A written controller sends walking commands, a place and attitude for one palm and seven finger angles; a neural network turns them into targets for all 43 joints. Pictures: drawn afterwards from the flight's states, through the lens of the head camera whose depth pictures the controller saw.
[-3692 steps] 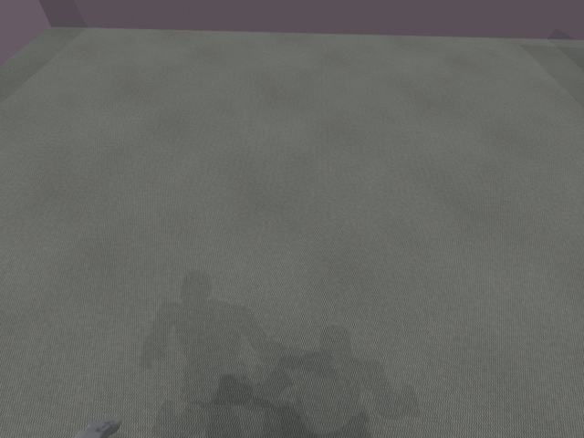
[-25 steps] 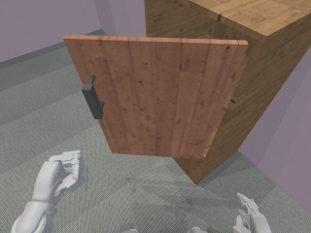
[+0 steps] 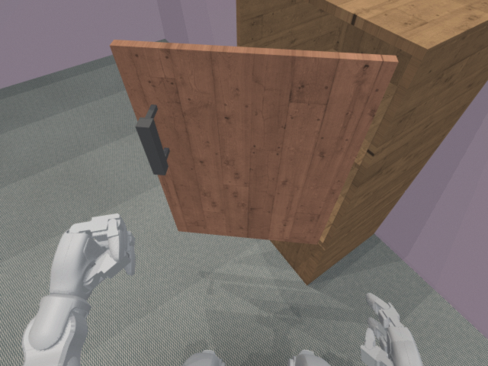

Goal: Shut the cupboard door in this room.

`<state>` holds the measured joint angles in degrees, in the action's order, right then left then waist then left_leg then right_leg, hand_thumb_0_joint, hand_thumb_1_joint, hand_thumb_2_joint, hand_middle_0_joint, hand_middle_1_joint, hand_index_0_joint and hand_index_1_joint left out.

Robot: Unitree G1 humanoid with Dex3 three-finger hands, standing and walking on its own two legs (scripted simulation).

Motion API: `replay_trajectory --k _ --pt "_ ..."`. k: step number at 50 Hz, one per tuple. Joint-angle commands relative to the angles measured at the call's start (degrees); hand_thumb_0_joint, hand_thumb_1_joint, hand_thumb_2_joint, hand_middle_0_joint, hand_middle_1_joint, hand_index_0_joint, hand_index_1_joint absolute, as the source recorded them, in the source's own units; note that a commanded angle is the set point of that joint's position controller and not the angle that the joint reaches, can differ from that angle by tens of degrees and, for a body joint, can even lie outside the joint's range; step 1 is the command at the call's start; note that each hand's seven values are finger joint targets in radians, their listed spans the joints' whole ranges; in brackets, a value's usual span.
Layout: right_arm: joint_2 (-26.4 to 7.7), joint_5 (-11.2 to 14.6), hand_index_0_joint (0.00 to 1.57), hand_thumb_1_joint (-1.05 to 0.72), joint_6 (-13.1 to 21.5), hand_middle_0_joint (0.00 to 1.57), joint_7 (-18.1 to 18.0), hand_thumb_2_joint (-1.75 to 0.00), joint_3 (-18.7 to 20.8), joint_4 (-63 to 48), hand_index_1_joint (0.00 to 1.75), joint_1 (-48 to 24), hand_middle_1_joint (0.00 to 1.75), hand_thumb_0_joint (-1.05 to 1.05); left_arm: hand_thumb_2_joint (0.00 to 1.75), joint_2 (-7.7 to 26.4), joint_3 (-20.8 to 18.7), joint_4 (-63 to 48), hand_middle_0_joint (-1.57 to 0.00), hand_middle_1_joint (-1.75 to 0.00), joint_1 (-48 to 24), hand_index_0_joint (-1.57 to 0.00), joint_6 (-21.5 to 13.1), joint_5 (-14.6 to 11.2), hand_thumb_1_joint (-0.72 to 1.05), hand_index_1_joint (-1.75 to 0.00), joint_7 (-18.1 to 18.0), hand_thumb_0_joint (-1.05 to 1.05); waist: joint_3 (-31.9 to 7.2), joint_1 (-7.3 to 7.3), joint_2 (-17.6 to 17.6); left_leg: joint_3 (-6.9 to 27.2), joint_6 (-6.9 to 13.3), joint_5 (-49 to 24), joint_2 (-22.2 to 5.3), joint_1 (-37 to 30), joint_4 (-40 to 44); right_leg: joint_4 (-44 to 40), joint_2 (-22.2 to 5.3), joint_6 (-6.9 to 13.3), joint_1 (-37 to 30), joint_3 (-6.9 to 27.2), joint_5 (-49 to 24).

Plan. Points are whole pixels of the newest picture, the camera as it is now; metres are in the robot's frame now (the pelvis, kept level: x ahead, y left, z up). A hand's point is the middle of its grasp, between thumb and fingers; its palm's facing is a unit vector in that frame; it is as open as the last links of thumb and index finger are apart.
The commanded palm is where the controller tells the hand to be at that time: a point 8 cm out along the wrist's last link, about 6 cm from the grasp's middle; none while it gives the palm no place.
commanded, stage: bring the fist close to the handle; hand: left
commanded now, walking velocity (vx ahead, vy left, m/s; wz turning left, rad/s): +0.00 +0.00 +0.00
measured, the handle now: (156, 140) +0.49 +0.21 +0.07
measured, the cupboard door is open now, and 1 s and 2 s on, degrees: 49 49 41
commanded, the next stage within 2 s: push the door shut along its arc in 1.22 s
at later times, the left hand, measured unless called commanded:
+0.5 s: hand (150, 215) +0.32 +0.18 +0.07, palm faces -0.05 -1.00 -0.03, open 3.1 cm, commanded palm +0.31 +0.23 +0.08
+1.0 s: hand (156, 179) +0.38 +0.18 +0.09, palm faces -0.02 -1.00 -0.03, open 3.1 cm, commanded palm +0.36 +0.23 +0.08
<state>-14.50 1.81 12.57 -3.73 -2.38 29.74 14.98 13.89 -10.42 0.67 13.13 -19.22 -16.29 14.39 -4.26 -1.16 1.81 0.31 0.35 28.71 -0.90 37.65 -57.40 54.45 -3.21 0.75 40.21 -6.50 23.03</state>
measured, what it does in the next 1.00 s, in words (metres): stands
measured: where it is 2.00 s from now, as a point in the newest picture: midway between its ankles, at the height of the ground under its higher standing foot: outside the picture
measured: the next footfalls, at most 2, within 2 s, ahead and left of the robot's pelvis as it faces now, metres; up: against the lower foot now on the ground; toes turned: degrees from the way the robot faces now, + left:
none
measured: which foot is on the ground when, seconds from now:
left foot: down 0.00-1.00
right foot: down 0.00-1.00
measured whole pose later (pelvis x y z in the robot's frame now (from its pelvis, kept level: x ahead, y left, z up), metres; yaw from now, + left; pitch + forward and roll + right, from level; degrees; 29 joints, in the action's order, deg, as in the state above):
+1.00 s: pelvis +0.01 +0.00 +0.01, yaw -2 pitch +12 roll +0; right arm -15.6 1.8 5.9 -2.5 -0.7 33.9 18.0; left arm 16.3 -15.5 32.1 -17.6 -20.0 -13.1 15.0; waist -4.8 1.7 1.4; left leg -2.1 0.5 27.0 -1.1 37.5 -52.6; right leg 51.2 -2.6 0.6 41.8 -4.1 21.3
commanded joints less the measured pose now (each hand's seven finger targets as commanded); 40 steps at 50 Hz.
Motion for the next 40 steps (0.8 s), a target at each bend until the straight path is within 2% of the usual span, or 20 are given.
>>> replay_trajectory --k 1,5,8,13,14,15,16,18,19,21,23,24,27,28,30,35,36,38,39,40 --pt "-7.8 0.3 0.20 -0.90 3.3 0.20 -0.6 -0.90 3.3 -7.5 0.30 -1.4 0.30 0.00 0.90 5.4 0.2 -6.9 -1.30 -1.50 -12.1 -1.30 -1.0 -0.3 0.90 -1.50 2.2 0.00 -10.1 2.19 1.5 1.4 0.0 -8.9 1.8 -0.2 11.3 -8.5 2.3 0.6 -9.9 4.3 -3.5" --pt "-8.2 0.3 0.20 -0.90 2.4 0.20 -0.7 -0.90 3.6 -8.5 0.30 -0.5 0.30 0.00 0.90 7.8 -1.9 -6.4 -1.30 -1.50 -12.1 -1.30 3.3 -0.5 0.90 -1.50 3.4 0.00 -14.5 1.00 -0.8 1.3 0.1 -14.5 1.8 -1.7 11.9 -8.1 2.2 0.4 -14.2 3.9 -10.6" --pt "-7.9 -0.2 0.20 -0.90 1.9 0.20 -0.8 -0.90 3.4 -8.4 0.30 -0.8 0.30 0.00 0.90 10.6 -6.2 -7.6 -1.30 -1.50 -15.7 -1.30 2.5 -1.2 0.90 -1.50 1.0 0.00 -14.9 0.22 -2.0 1.5 -0.2 -17.0 1.7 -1.8 12.2 -7.4 2.5 0.5 -15.5 3.5 -13.0" --pt "-7.4 -0.4 0.20 -0.90 1.6 0.20 0.0 -0.90 3.5 -6.9 0.30 -0.6 0.30 0.00 0.90 8.2 -5.2 -4.4 -1.30 -1.50 -19.9 -1.30 -1.1 0.1 0.90 -1.50 -2.4 0.00 -13.7 0.62 -1.1 1.2 -0.5 -17.2 1.4 -2.4 12.5 -6.6 2.7 0.6 -13.3 3.1 -12.8" --pt "-7.3 -0.3 0.20 -0.90 1.6 0.20 0.3 -0.90 3.5 -6.7 0.30 -0.8 0.30 0.00 0.90 6.0 -2.7 -3.2 -1.30 -1.50 -20.4 -1.30 -1.2 0.7 0.90 -1.50 -2.1 0.00 -13.4 1.07 0.8 1.1 -0.6 -17.3 1.4 -2.7 12.6 -6.5 2.5 0.7 -12.6 3.1 -13.0" --pt "-7.6 -0.3 0.20 -0.90 1.4 0.20 0.4 -0.90 3.7 -6.5 0.30 -0.2 0.30 0.00 0.90 5.8 -1.8 -2.2 -1.30 -1.50 -20.7 -1.30 -1.1 1.1 0.90 -1.50 -1.8 0.00 -13.3 1.49 -0.3 1.1 -0.5 -17.4 1.2 -2.9 12.5 -6.6 2.5 0.6 -12.1 3.0 -13.3" --pt "-7.8 -0.2 0.20 -0.90 1.2 0.20 0.5 -0.90 3.8 -6.1 0.30 -0.1 0.30 0.00 0.90 5.9 -1.4 -0.7 -1.30 -1.50 -21.5 -1.30 -0.8 1.4 0.90 -1.50 -1.3 0.00 -12.9 1.71 0.6 0.9 -0.6 -16.2 1.3 -2.5 12.4 -6.9 2.4 0.6 -11.7 3.2 -12.4" --pt "-8.5 -0.1 0.20 -0.90 0.5 0.20 0.3 -0.90 4.0 -5.8 0.30 0.6 0.30 0.00 0.90 7.9 -2.5 2.3 -1.30 -1.50 -22.5 -1.30 0.2 1.9 0.90 -1.50 -0.3 0.00 -13.0 1.87 -1.1 0.9 -0.3 -16.1 1.2 -1.8 12.5 -7.3 2.5 0.7 -12.3 3.5 -12.4" --pt "-8.5 0.0 0.20 -0.90 0.3 0.20 0.3 -0.90 4.0 -5.9 0.30 0.3 0.30 0.00 0.90 7.2 -1.5 2.4 -1.30 -1.50 -25.3 -1.30 0.5 1.9 0.90 -1.50 0.2 0.00 -13.1 2.46 -1.5 0.8 -0.2 -16.0 1.3 -1.8 12.5 -7.4 2.3 0.5 -12.4 3.6 -12.9" --pt "-8.5 0.1 0.20 -0.90 -0.1 0.20 0.0 -0.90 4.1 -5.5 0.30 0.4 0.30 0.00 0.90 8.8 -3.7 3.4 -1.30 -1.50 -28.6 -1.30 0.8 1.2 0.90 -1.50 0.6 0.00 -14.2 2.18 -1.4 0.8 -0.3 -15.8 1.4 -2.1 12.5 -7.7 2.4 0.6 -13.2 3.9 -13.1" --pt "-8.5 -0.1 0.20 -0.90 -0.4 0.20 -0.3 -0.90 4.0 -5.5 0.30 0.0 0.30 0.00 0.90 11.5 -6.3 2.5 -1.30 -1.50 -31.2 -1.30 0.1 0.6 0.90 -1.50 0.1 0.00 -16.6 1.51 -1.4 0.8 -0.2 -17.0 1.4 -2.6 12.5 -7.4 2.3 0.7 -15.2 4.2 -14.2" --pt "-8.2 0.0 0.20 -0.90 -0.5 0.20 -0.3 -0.90 3.9 -5.5 0.30 -0.3 0.30 0.00 0.90 10.7 -5.9 2.4 -1.30 -1.50 -32.9 -1.30 -0.4 0.5 0.90 -1.50 -0.1 0.00 -17.6 1.53 -0.4 0.6 -0.2 -17.8 1.5 -3.3 12.6 -7.3 2.3 0.6 -15.5 4.2 -15.2" --pt "-7.9 -0.2 0.20 -0.90 -0.5 0.20 -0.4 -0.90 3.7 -4.1 0.30 -0.1 0.30 0.00 0.90 10.5 -5.9 5.1 -1.30 -1.50 -38.5 -1.30 -2.0 0.6 0.90 -1.50 -1.0 0.00 -17.5 2.09 0.2 0.5 -0.3 -17.5 1.4 -3.1 12.1 -7.0 2.3 0.5 -14.5 4.4 -15.3" --pt "-8.2 -0.2 0.20 -0.90 -0.8 0.20 -0.4 -0.90 3.8 -3.6 0.30 0.4 0.30 0.00 0.90 12.6 -7.5 7.5 -1.30 -1.50 -38.5 -1.30 -2.2 1.1 0.90 -1.50 -1.4 0.00 -16.9 2.06 -0.8 0.8 -0.2 -17.4 1.2 -2.7 12.1 -7.0 2.4 0.6 -14.2 4.4 -14.8" --pt "-7.9 -0.2 0.20 -0.90 -0.9 0.20 -0.1 -0.90 3.8 -3.3 0.30 0.5 0.30 0.00 0.90 9.2 -4.0 10.1 -1.30 -1.50 -40.6 -1.30 -2.4 1.9 0.90 -1.50 -1.0 0.00 -16.7 2.75 0.1 0.6 -0.3 -17.1 1.2 -2.9 12.2 -7.0 2.2 0.5 -13.2 4.3 -14.9" --pt "-8.9 0.1 0.20 -0.90 -2.4 0.20 0.1 -0.90 4.2 -3.2 0.30 2.0 0.30 0.00 0.90 11.0 -5.0 17.9 -1.30 -1.50 -41.4 -1.30 0.0 2.4 0.90 -1.50 0.6 0.00 -17.0 2.56 -2.3 0.3 -0.2 -17.7 1.2 -2.0 12.6 -7.7 2.1 0.5 -14.6 4.4 -16.3" --pt "-8.8 0.2 0.20 -0.90 -2.6 0.20 0.1 -0.90 4.0 -3.3 0.30 1.8 0.30 0.00 0.90 9.6 -3.5 18.1 -1.30 -1.50 -43.7 -1.30 0.3 2.3 0.90 -1.50 0.9 0.00 -16.5 3.01 -1.5 0.2 -0.1 -17.1 1.3 -2.0 12.7 -7.9 2.1 0.4 -13.9 4.4 -15.9" --pt "-9.2 0.1 0.20 -0.90 -3.2 0.20 -0.2 -0.90 4.0 -2.8 0.30 2.4 0.30 0.00 0.90 13.3 -7.0 21.1 -1.30 -1.50 -46.6 -1.30 0.3 1.9 0.90 -1.50 0.5 0.00 -15.9 3.08 -3.9 0.0 0.1 -15.9 1.2 -0.5 12.5 -8.5 2.1 0.2 -14.7 5.0 -14.9" --pt "-9.1 0.2 0.20 -0.90 -3.4 0.20 -0.3 -0.90 4.0 -2.6 0.30 2.2 0.30 0.00 0.90 14.4 -7.8 20.4 -1.30 -1.50 -50.4 -1.30 -0.4 1.8 0.90 -1.50 0.2 0.00 -16.5 3.49 -3.3 -0.1 0.2 -15.6 1.3 -0.5 12.3 -8.6 1.9 0.1 -14.8 5.5 -14.9" --pt "-8.8 0.0 0.20 -0.90 -3.4 0.20 -0.3 -0.90 4.0 -2.8 0.30 2.1 0.30 0.00 0.90 14.5 -8.4 20.1 -1.30 -1.50 -51.5 -1.30 -1.2 1.8 0.90 -1.50 0.0 0.00 -18.3 2.88 -3.0 -0.1 0.2 -15.6 1.4 -0.7 12.3 -8.3 1.9 0.2 -15.8 5.7 -14.9"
